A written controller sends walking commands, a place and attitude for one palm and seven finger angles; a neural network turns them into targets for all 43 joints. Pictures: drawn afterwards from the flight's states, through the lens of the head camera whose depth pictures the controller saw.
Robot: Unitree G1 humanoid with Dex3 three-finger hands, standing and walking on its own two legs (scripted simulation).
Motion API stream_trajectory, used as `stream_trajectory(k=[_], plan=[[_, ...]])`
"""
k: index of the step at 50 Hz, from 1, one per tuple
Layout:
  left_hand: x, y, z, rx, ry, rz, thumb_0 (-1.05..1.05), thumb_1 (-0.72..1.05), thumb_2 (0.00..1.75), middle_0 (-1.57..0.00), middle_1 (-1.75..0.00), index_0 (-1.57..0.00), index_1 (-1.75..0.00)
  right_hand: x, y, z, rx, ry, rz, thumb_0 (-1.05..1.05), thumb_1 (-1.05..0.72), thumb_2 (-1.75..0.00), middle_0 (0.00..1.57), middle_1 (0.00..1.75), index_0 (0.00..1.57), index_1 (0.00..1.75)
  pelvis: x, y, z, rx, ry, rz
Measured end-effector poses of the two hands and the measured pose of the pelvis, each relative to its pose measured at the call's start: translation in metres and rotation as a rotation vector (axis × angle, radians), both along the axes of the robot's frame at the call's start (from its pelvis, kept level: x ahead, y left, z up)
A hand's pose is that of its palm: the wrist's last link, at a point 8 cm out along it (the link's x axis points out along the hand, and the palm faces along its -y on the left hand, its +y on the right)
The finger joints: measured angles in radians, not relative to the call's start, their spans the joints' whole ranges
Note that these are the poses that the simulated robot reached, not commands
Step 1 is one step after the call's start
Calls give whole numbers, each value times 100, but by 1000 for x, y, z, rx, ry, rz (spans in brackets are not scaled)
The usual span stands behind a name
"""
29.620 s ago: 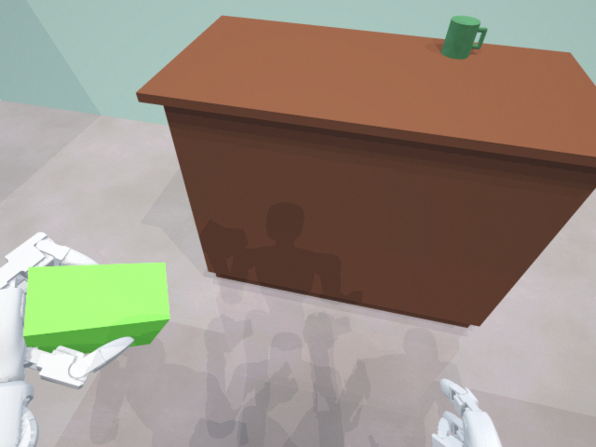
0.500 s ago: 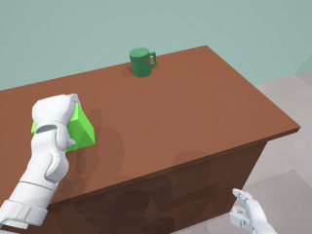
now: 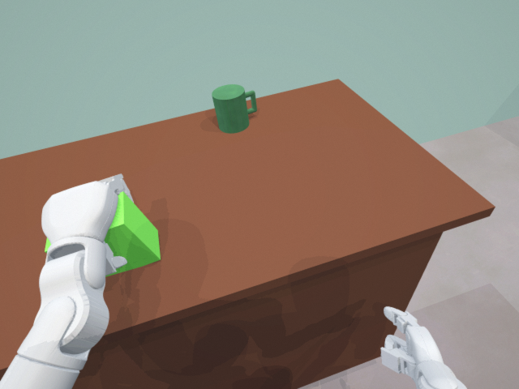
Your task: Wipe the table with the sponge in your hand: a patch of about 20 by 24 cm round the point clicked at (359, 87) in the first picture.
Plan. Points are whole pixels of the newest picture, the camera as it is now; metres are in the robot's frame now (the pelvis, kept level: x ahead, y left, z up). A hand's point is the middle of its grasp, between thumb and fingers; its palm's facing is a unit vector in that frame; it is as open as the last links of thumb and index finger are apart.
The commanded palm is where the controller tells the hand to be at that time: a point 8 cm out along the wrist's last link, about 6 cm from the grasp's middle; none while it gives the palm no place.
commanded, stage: wipe back along the middle lane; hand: left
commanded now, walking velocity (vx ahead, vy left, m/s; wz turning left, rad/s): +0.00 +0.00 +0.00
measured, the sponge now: (115, 245) +0.28 +0.27 +0.11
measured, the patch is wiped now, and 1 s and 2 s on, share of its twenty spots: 0.50 0.50 0.75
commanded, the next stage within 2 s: slide across to the third lane in 0.26 s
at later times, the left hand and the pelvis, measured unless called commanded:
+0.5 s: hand (104, 249) +0.25 +0.25 +0.15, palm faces +0.20 -0.08 -0.98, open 10.1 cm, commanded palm +0.21 +0.22 +0.18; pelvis -0.01 -0.01 +0.00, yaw +1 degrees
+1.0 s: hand (144, 241) +0.26 +0.19 +0.16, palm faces +0.15 -0.11 -0.98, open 10.1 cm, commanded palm +0.23 +0.17 +0.20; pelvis -0.02 -0.02 +0.00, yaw +1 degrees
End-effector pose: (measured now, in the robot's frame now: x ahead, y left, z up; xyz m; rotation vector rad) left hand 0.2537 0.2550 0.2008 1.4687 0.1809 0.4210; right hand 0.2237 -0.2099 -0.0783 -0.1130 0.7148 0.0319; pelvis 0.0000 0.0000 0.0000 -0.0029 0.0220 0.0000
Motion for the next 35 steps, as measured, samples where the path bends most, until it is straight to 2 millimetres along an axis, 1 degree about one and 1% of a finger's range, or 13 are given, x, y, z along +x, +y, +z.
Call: stream_trajectory(k=[4, 12, 21, 29, 35], plan=[[-10, -1, 1, -21, -17, 11, 3, -47, 106, -71, -135, -71, -134, 5, 4, 4, 2, -17, 13, 1, -91, -90, 20, 30, 20, 30, -2, -1, 0, 1, -6, 2], [-23, -7, 0, -35, -35, 16, 3, -47, 106, -71, -136, -70, -134, 10, 10, 12, 12, -55, 34, 1, -91, -90, 20, 30, 20, 30, -7, -5, -1, 2, -14, 2], [-36, -12, 0, -49, -47, 16, 3, -47, 105, -71, -136, -70, -135, 7, 7, 12, 9, -59, 34, 1, -91, -90, 20, 30, 20, 30, -9, -9, -1, 3, -25, 0], [-30, -16, -2, -29, -8, 40, 2, -47, 106, -71, -136, -70, -134, 2, 0, 7, -13, -45, 35, 1, -91, -90, 20, 30, 20, 30, -13, -14, -1, 5, -33, 17], [-26, -23, -1, -10, 25, 26, 2, -47, 106, -71, -136, -71, -134, 2, 1, 6, -2, -55, 45, 1, -91, -90, 20, 30, 20, 30, -15, -16, 0, 8, -41, 20]])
